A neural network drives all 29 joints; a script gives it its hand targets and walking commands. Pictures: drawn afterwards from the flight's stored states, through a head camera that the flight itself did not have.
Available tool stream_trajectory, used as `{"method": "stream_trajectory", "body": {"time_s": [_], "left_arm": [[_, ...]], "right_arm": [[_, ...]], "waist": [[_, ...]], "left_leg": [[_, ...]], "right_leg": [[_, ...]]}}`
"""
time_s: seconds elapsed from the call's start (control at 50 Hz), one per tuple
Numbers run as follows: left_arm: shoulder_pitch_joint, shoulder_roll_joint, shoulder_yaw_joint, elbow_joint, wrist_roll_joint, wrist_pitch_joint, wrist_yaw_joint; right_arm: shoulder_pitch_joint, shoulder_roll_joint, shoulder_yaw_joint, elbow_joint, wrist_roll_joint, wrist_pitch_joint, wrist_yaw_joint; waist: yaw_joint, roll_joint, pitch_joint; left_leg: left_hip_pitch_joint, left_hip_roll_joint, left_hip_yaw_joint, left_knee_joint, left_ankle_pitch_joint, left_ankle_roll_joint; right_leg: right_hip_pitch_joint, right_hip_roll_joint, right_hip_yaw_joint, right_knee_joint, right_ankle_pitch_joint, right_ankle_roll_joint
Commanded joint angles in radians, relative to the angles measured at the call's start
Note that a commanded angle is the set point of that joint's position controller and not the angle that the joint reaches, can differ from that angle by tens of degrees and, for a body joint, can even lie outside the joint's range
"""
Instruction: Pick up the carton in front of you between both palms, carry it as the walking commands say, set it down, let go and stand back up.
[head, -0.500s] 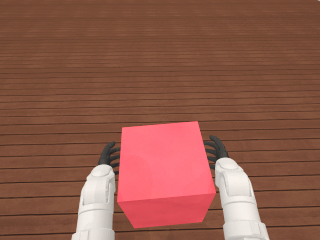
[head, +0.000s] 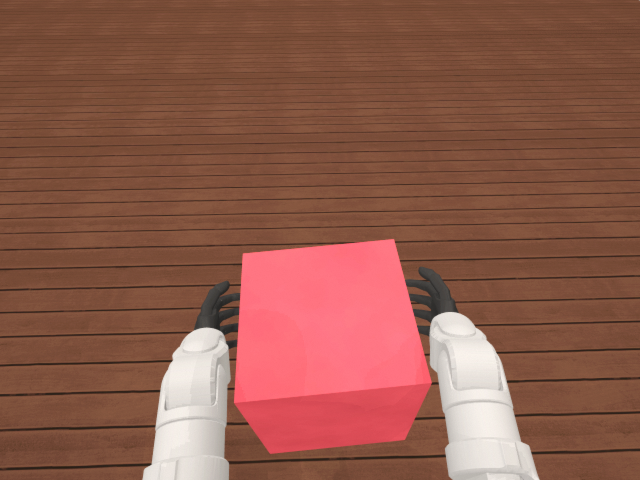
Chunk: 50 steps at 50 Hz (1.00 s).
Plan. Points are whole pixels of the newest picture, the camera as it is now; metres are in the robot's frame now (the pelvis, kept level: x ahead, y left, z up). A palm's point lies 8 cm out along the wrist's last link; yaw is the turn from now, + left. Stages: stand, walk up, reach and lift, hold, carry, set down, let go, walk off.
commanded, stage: carry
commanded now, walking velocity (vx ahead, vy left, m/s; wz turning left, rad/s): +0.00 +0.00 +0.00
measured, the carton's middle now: (328, 352) +0.31 +0.00 -0.04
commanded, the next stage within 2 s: hold in 0.76 s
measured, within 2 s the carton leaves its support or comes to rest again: neither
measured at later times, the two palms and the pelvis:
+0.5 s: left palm (216, 342) +0.29 +0.14 +0.04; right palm (449, 329) +0.29 -0.15 +0.05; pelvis +0.00 -0.01 +0.00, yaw +0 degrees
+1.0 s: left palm (246, 330) +0.30 +0.11 +0.04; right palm (485, 349) +0.26 -0.19 +0.05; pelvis -0.01 +0.01 +0.01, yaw -10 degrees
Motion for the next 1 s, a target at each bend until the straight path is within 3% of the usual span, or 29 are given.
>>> {"method": "stream_trajectory", "body": {"time_s": [0.0, 0.02, 0.04, 0.1, 0.16, 0.18, 0.2, 0.22, 0.26, 0.32, 0.34, 0.42, 0.44, 0.46, 0.56, 0.62, 0.7, 0.74, 0.76, 0.78, 0.8, 0.82, 0.86, 0.88, 0.9, 0.92, 0.94, 0.96, 0.98], "left_arm": [[-0.486, -0.9, -0.551, -0.061, -0.258, -0.041, -0.248], [-0.49, -0.944, -0.578, -0.092, -0.282, -0.042, -0.247], [-0.485, -0.922, -0.584, -0.096, -0.271, -0.035, -0.24], [-0.445, -0.893, -0.534, -0.033, -0.246, -0.028, -0.245], [-0.5, -0.894, -0.576, -0.092, -0.261, -0.041, -0.241], [-0.524, -0.89, -0.597, -0.137, -0.266, -0.046, -0.237], [-0.47, -0.908, -0.566, -0.056, -0.267, -0.034, -0.242], [-0.521, -0.907, -0.586, -0.115, -0.275, -0.045, -0.24], [-0.46, -0.908, -0.561, -0.063, -0.254, -0.037, -0.241], [-0.489, -0.91, -0.551, -0.074, -0.267, -0.041, -0.246], [-0.506, -0.913, -0.594, -0.091, -0.286, -0.042, -0.248], [-0.496, -0.902, -0.573, -0.099, -0.266, -0.036, -0.242], [-0.464, -0.895, -0.548, -0.072, -0.255, -0.03, -0.241], [-0.473, -0.907, -0.558, -0.061, -0.263, -0.03, -0.243], [-0.443, -0.92, -0.575, -0.063, -0.276, -0.028, -0.243], [-0.476, -0.906, -0.576, -0.087, -0.263, -0.038, -0.24], [-0.47, -0.902, -0.542, -0.06, -0.259, -0.036, -0.243], [-0.479, -0.915, -0.577, -0.078, -0.275, -0.04, -0.243], [-0.386, -0.917, -0.553, -0.112, -0.241, -0.034, -0.243], [-0.44, -0.894, -0.547, -0.096, -0.254, -0.051, -0.248], [-0.419, -0.888, -0.508, -0.073, -0.222, -0.061, -0.244], [-0.416, -0.877, -0.505, -0.098, -0.228, -0.072, -0.251], [-0.485, -0.894, -0.546, -0.097, -0.264, -0.078, -0.264], [-0.561, -0.926, -0.598, -0.158, -0.287, -0.092, -0.275], [-0.564, -0.908, -0.561, -0.058, -0.273, -0.085, -0.282], [-0.57, -0.899, -0.558, -0.035, -0.278, -0.084, -0.281], [-0.557, -0.893, -0.552, -0.041, -0.263, -0.086, -0.28], [-0.516, -0.937, -0.548, -0.027, -0.235, -0.086, -0.276], [-0.498, -0.926, -0.508, -0.02, -0.232, -0.089, -0.268]], "right_arm": [[-0.428, 0.939, 0.547, -0.013, 0.264, -0.032, 0.247], [-0.465, 0.952, 0.583, -0.072, 0.293, -0.04, 0.247], [-0.423, 0.946, 0.569, -0.025, 0.269, -0.032, 0.245], [-0.415, 0.902, 0.555, -0.031, 0.257, -0.018, 0.237], [-0.362, 0.904, 0.515, 0.023, 0.224, -0.028, 0.236], [-0.415, 0.927, 0.546, -0.032, 0.255, -0.037, 0.238], [-0.421, 0.918, 0.541, -0.049, 0.273, -0.038, 0.239], [-0.416, 0.937, 0.554, -0.038, 0.266, -0.033, 0.237], [-0.421, 0.912, 0.559, -0.046, 0.26, -0.034, 0.236], [-0.422, 0.916, 0.551, -0.036, 0.261, -0.027, 0.237], [-0.41, 0.928, 0.542, -0.023, 0.27, -0.031, 0.236], [-0.419, 0.914, 0.551, -0.05, 0.255, -0.026, 0.24], [-0.402, 0.909, 0.556, -0.046, 0.248, -0.016, 0.236], [-0.424, 0.911, 0.559, -0.046, 0.248, -0.025, 0.239], [-0.384, 0.922, 0.576, -0.044, 0.274, -0.022, 0.239], [-0.425, 0.912, 0.547, -0.058, 0.26, -0.029, 0.238], [-0.439, 0.908, 0.55, -0.047, 0.259, -0.032, 0.241], [-0.411, 0.922, 0.548, -0.053, 0.272, -0.025, 0.239], [-0.376, 0.979, 0.56, 0.016, 0.246, -0.044, 0.245], [-0.331, 0.941, 0.506, 0.035, 0.236, -0.071, 0.233], [-0.365, 0.927, 0.49, 0.042, 0.214, -0.081, 0.23], [-0.334, 0.917, 0.477, 0.023, 0.183, -0.087, 0.221], [-0.355, 0.914, 0.445, 0.057, 0.162, -0.104, 0.217], [-0.354, 0.938, 0.437, 0.068, 0.16, -0.107, 0.222], [-0.418, 0.94, 0.44, 0.065, 0.154, -0.112, 0.222], [-0.431, 0.953, 0.442, 0.138, 0.179, -0.109, 0.24], [-0.449, 0.964, 0.474, 0.102, 0.202, -0.108, 0.253], [-0.547, 0.988, 0.532, 0.027, 0.236, -0.119, 0.265], [-0.504, 1.005, 0.55, 0.088, 0.238, -0.089, 0.281]], "waist": [[0.0, 0.018, -0.259], [0.005, 0.009, -0.256], [0.006, 0.017, -0.251], [0.002, -0.012, -0.245], [0.001, 0.03, -0.225], [0.002, 0.016, -0.217], [0.004, 0.039, -0.237], [0.0, -0.004, -0.218], [0.003, 0.023, -0.237], [0.004, -0.032, -0.223], [0.005, 0.006, -0.211], [0.003, -0.019, -0.211], [-0.003, -0.034, -0.247], [0.007, -0.025, -0.248], [0.007, 0.031, -0.267], [0.007, -0.007, -0.232], [0.004, 0.017, -0.223], [0.008, -0.016, -0.238], [0.019, -0.126, -0.121], [-0.006, -0.1, -0.111], [0.015, -0.073, -0.137], [-0.039, -0.055, -0.177], [-0.046, -0.088, -0.211], [-0.085, -0.034, -0.202], [-0.087, -0.058, -0.192], [-0.042, -0.009, -0.19], [-0.043, -0.048, -0.146], [0.015, 0.01, -0.212], [0.045, -0.036, -0.204]], "left_leg": [[0.169, 0.063, -0.067, -0.015, 0.2, 0.022], [0.143, 0.063, -0.079, -0.007, 0.229, 0.035], [0.15, 0.064, -0.065, 0.005, 0.204, 0.036], [0.176, 0.084, -0.103, -0.035, 0.163, 0.039], [0.136, 0.068, -0.079, -0.002, 0.165, 0.026], [0.147, 0.061, -0.068, -0.02, 0.165, 0.013], [0.165, 0.068, -0.073, -0.017, 0.177, 0.021], [0.157, 0.076, -0.084, -0.035, 0.18, 0.035], [0.184, 0.074, -0.077, -0.037, 0.14, 0.024], [0.167, 0.067, -0.082, -0.032, 0.104, 0.032], [0.153, 0.069, -0.085, -0.034, 0.126, 0.028], [0.123, 0.071, -0.067, -0.018, 0.133, 0.025], [0.161, 0.073, -0.081, -0.043, 0.13, 0.024], [0.143, 0.073, -0.07, 0.0, 0.159, 0.023], [0.159, 0.068, -0.068, -0.003, 0.129, 0.026], [0.149, 0.082, -0.088, -0.029, 0.088, 0.031], [0.15, 0.069, -0.071, 0.002, 0.153, 0.017], [0.157, 0.08, -0.085, -0.016, 0.173, 0.026], [0.455, -0.215, -0.178, -0.04, 0.161, 0.044], [0.402, -0.193, -0.206, -0.025, 0.264, 0.045], [0.406, -0.177, -0.221, -0.057, 0.259, 0.055], [0.317, -0.191, -0.227, -0.06, 0.287, 0.044], [0.299, -0.191, -0.237, -0.081, 0.257, 0.037], [0.285, -0.208, -0.228, -0.085, 0.211, 0.021], [0.323, -0.192, -0.224, -0.106, 0.168, 0.023], [0.272, -0.183, -0.229, -0.124, 0.158, 0.014], [0.279, -0.188, -0.217, -0.121, 0.12, 0.009], [0.292, -0.193, -0.216, -0.12, 0.15, 0.001], [0.28, -0.198, -0.221, -0.139, 0.175, 0.012]], "right_leg": [[0.014, -0.143, 0.109, -0.077, 0.358, 0.006], [0.035, -0.135, 0.101, -0.067, 0.357, 0.008], [0.021, -0.133, 0.12, -0.084, 0.375, 0.015], [-0.023, -0.147, 0.125, -0.106, 0.238, -0.006], [0.002, -0.138, 0.123, -0.121, 0.306, 0.013], [-0.014, -0.148, 0.126, -0.095, 0.295, 0.01], [-0.009, -0.146, 0.133, -0.093, 0.293, 0.007], [-0.023, -0.133, 0.108, -0.093, 0.249, 0.006], [-0.027, -0.134, 0.109, -0.114, 0.204, 0.002], [-0.024, -0.149, 0.137, -0.132, 0.225, 0.001], [-0.016, -0.144, 0.122, -0.123, 0.248, 0.003], [0.001, -0.155, 0.122, -0.123, 0.348, 0.013], [-0.001, -0.146, 0.118, -0.1, 0.28, -0.002], [0.014, -0.143, 0.108, -0.101, 0.358, 0.006], [0.005, -0.161, 0.128, -0.095, 0.321, -0.006], [-0.006, -0.159, 0.138, -0.125, 0.284, 0.0], [-0.008, -0.139, 0.113, -0.109, 0.293, 0.004], [-0.015, -0.145, 0.116, -0.108, 0.289, -0.003], [-0.081, -0.007, 0.354, -0.231, 0.562, 0.029], [-0.011, -0.03, 0.399, -0.223, 0.676, 0.033], [0.013, -0.014, 0.38, -0.197, 0.702, 0.067], [0.165, 0.023, 0.375, -0.167, 0.797, 0.055], [0.213, 0.028, 0.355, -0.171, 0.775, 0.071], [0.228, 0.03, 0.349, -0.179, 0.722, 0.061], [0.183, 0.049, 0.319, -0.201, 0.613, 0.062], [0.226, 0.044, 0.315, -0.199, 0.554, 0.044], [0.185, 0.045, 0.308, -0.21, 0.485, 0.045], [0.215, 0.04, 0.312, -0.213, 0.5, 0.058], [0.221, 0.059, 0.306, -0.187, 0.551, 0.071]]}}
